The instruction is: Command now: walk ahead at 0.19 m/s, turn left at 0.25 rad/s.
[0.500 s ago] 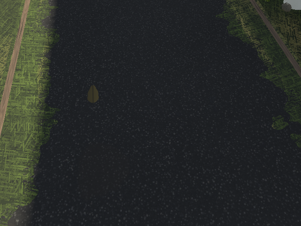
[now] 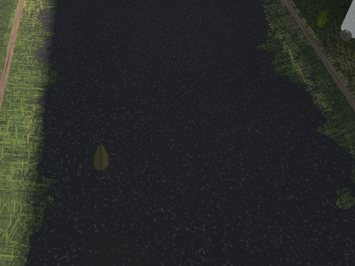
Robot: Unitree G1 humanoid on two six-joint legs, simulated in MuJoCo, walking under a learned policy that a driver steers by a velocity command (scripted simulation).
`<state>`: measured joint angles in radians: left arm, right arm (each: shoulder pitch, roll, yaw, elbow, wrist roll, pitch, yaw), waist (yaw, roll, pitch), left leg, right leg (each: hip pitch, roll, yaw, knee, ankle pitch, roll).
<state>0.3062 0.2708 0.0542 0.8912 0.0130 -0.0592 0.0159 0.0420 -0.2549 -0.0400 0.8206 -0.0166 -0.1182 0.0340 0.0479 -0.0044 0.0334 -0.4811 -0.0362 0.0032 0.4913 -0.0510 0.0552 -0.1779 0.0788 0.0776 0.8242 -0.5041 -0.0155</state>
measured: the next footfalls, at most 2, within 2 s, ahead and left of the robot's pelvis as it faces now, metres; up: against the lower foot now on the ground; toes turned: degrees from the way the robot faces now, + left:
right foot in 0.42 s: +0.17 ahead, -0.12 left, +0.00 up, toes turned +19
left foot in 0.86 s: +0.06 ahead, +0.12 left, +0.00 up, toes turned +32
